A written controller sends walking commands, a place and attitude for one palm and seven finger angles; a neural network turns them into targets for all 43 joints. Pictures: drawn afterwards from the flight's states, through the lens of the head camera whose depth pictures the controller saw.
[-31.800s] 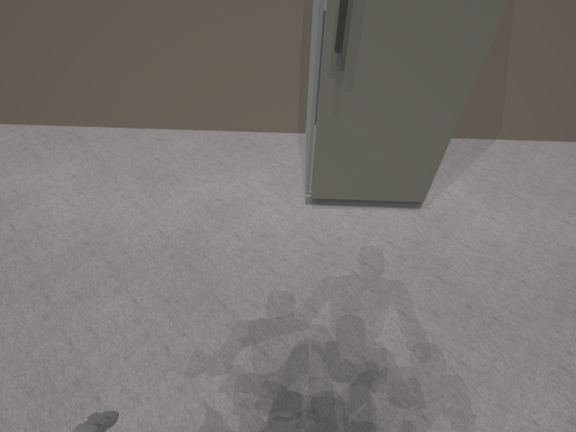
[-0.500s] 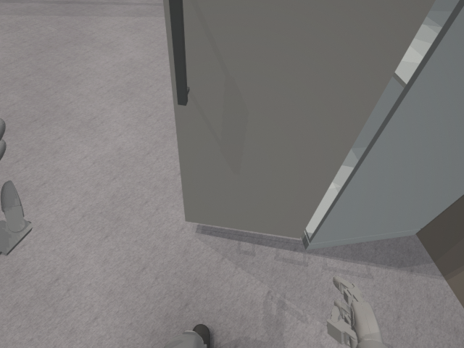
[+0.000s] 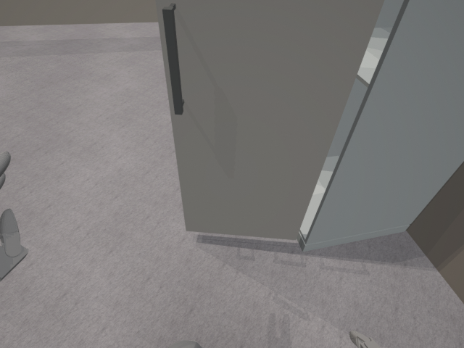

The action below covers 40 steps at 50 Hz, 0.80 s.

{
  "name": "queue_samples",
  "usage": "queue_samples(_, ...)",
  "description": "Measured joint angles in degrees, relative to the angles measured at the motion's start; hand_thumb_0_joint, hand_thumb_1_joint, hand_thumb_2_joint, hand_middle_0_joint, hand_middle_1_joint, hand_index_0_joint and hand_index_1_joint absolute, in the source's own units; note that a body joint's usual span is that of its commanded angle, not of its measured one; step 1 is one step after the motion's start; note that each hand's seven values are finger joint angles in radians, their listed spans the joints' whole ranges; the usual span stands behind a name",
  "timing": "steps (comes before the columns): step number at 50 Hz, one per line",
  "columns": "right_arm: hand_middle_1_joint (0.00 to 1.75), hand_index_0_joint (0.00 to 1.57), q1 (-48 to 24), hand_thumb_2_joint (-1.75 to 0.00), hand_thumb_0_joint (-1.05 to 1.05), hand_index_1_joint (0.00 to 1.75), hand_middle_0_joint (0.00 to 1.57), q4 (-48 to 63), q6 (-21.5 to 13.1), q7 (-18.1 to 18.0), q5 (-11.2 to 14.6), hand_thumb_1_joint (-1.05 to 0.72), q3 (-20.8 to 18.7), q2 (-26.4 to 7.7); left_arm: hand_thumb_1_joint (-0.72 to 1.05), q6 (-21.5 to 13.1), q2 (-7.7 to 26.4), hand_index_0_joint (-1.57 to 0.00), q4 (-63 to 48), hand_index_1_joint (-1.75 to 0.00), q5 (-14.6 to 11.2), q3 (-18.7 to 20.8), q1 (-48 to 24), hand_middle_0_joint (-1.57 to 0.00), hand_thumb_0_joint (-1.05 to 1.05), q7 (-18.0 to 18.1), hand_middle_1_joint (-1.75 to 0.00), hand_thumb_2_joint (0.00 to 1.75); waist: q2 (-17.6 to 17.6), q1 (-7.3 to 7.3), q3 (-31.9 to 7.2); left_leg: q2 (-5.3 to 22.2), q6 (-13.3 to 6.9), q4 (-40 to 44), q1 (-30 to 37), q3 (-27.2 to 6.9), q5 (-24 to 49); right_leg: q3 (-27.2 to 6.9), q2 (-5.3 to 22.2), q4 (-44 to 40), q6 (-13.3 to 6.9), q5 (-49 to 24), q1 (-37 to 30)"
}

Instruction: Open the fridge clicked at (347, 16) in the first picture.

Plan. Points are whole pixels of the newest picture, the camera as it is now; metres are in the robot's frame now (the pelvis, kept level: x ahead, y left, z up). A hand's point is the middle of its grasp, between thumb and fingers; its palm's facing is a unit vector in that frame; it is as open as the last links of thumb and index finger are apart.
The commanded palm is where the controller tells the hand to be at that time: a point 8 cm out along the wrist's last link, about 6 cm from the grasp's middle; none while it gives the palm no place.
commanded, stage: stop stepping back and stand still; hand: left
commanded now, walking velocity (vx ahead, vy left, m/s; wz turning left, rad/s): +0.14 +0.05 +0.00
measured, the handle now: (176, 63) +0.75 +0.21 +0.16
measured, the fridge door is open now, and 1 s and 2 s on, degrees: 73 73 73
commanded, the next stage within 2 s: let the arm hang, fingers relaxed in 1.04 s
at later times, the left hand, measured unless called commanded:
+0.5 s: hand out of the picture +0.21 +0.32 +0.16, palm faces +0.45 -0.75 -0.48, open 7.4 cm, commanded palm +0.15 +0.35 +0.18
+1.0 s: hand out of the picture +0.18 +0.34 +0.15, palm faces +0.47 -0.76 -0.46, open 7.4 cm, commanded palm +0.12 +0.37 +0.18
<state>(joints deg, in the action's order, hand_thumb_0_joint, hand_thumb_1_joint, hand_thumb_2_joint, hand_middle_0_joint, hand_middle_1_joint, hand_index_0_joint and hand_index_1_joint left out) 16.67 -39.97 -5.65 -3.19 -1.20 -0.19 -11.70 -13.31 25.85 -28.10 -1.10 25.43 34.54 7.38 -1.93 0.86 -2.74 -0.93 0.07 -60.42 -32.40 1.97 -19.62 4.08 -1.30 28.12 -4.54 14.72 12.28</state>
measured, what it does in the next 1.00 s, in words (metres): steps on the spot: left foot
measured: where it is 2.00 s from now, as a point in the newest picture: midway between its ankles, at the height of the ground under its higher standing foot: outside the picture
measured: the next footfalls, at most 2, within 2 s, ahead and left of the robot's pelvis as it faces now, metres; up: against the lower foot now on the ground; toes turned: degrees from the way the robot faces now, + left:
left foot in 0.20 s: +0.07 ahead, +0.18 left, +0.00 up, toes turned +8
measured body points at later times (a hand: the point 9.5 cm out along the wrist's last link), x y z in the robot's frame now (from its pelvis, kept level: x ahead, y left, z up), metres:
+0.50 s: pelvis +0.01 +0.05 +0.00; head +0.02 +0.05 +0.45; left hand +0.18 +0.36 +0.19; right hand +0.19 -0.16 -0.08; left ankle +0.03 +0.18 -0.74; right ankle -0.01 -0.08 -0.74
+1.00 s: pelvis -0.01 +0.06 +0.00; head +0.00 +0.07 +0.45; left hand +0.15 +0.38 +0.18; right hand +0.16 -0.16 -0.08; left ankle +0.03 +0.18 -0.74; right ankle -0.01 -0.08 -0.74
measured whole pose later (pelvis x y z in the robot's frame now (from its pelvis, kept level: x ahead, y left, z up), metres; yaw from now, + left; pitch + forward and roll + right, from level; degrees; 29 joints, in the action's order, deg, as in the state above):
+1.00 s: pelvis -0.01 +0.06 +0.00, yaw +2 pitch +0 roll -1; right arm 12.7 -35.9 -7.5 -4.4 -0.2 0.7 -11.7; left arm -11.8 22.1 -24.1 -1.6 23.1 30.3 8.6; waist 1.2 0.5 0.7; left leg 3.5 -0.5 -28.0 -17.4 4.6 -10.4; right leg 4.7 2.6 24.3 2.0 12.8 11.1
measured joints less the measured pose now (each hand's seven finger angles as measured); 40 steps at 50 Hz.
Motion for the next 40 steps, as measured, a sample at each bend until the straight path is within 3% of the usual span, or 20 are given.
queue_samples(3,0.30,0.21,1.31,-0.90,0.01,0.30,0.20,-0.59,-0.05,-0.72,0.38,-0.90,-0.24,-0.64,0.88,0.52,-2.61,-0.22,5.49,-0.30,-0.02,-0.48,-3.39,-0.21,0.01,0.68,-0.30,0.90,0.10,0.55,-1.93,2.70,-0.13,2.97,1.25,0.60,1.52,0.16,1.06,-1.14,0.89,1.11,-0.94)
queue_samples(7,0.30,0.20,1.63,-0.90,0.01,0.30,0.20,-0.58,-1.62,-2.08,0.21,-0.90,-0.37,-1.99,0.89,2.60,-6.29,-0.21,9.39,-0.30,0.46,-3.31,-8.55,-0.21,0.01,1.89,-0.30,0.90,0.20,0.75,-1.68,4.96,-1.08,18.49,9.50,1.74,1.05,0.97,2.83,0.64,1.90,2.50,-1.33)
queue_samples(10,0.30,0.20,0.79,-0.90,0.01,0.30,0.20,0.60,-2.99,-2.44,-0.01,-0.90,-0.71,-3.28,0.89,2.96,-7.50,-0.21,6.55,-0.30,0.55,-5.37,-9.40,-0.21,0.02,2.03,-0.30,0.90,1.66,0.06,-0.55,5.73,-1.19,29.13,16.28,1.22,4.53,2.04,2.87,4.78,3.16,5.13,-0.30)
queue_samples(13,0.30,0.20,-2.24,-0.90,0.01,0.30,0.20,1.45,-2.93,-2.11,0.64,-0.90,-0.73,-1.65,0.89,2.15,-5.16,-0.21,3.26,-0.30,0.47,-4.35,-8.44,-0.21,0.02,1.83,-0.30,0.90,0.06,-0.32,1.79,5.11,1.92,27.63,16.54,2.29,5.33,0.60,3.91,7.63,4.50,6.44,0.32)
queue_samples(16,0.30,0.20,-3.73,-0.90,0.01,0.30,0.20,3.57,-3.21,-1.32,1.04,-0.90,-0.05,0.15,0.89,1.29,-2.16,-0.21,1.16,-0.30,0.37,-1.86,-6.33,-0.21,0.02,1.31,-0.30,0.90,0.49,-1.12,2.45,5.68,2.04,27.00,16.02,2.52,4.09,0.36,3.29,6.26,4.18,5.92,0.13)
queue_samples(20,0.30,0.20,-4.76,-0.90,0.01,0.30,0.20,5.00,-3.31,-0.23,1.27,-0.90,0.84,1.43,0.89,0.09,-0.12,-0.21,0.53,-0.30,-0.31,0.43,-5.18,-0.21,0.02,1.23,-0.30,0.90,1.57,-1.02,3.10,6.07,1.67,27.14,15.10,2.56,4.32,0.32,2.82,4.13,4.57,4.52,0.21)
queue_samples(30,0.30,0.21,-4.53,-0.90,0.01,0.30,0.20,4.32,-1.64,-0.54,1.12,-0.90,1.44,1.08,0.89,2.31,-3.29,-0.21,3.59,-0.30,-0.88,-2.38,-4.17,-0.21,0.02,0.67,-0.30,0.90,1.80,-0.23,3.55,4.69,0.03,30.11,15.75,3.52,6.13,-0.39,4.00,0.32,6.24,1.81,-0.63)
queue_samples(40,0.30,0.20,-4.03,-0.90,0.01,0.30,0.20,4.53,-2.27,-1.05,0.78,-0.90,1.13,0.57,0.89,1.26,-2.63,-0.21,0.42,-0.30,-0.41,-1.84,-4.74,-0.21,0.02,1.32,-0.30,0.90,1.02,-0.34,4.33,4.25,-0.55,31.74,15.35,2.90,8.24,0.31,4.18,-2.17,6.52,-0.63,-0.95)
